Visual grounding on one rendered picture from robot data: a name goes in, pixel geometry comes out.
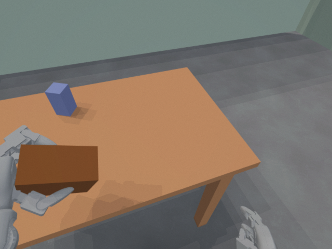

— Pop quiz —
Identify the table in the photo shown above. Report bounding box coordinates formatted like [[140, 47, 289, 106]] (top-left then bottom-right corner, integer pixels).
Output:
[[0, 67, 261, 249]]

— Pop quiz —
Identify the robot left hand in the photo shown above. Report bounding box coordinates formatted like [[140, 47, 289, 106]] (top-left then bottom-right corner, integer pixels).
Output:
[[0, 125, 74, 216]]

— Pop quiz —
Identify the robot right hand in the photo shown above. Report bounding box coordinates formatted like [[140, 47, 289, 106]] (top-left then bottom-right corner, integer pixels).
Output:
[[236, 206, 276, 249]]

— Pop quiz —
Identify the left robot forearm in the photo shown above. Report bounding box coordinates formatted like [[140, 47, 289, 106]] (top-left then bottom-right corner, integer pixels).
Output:
[[0, 209, 19, 249]]

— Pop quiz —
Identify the sponge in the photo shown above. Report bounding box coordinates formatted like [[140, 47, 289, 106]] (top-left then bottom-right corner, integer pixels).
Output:
[[15, 144, 99, 196]]

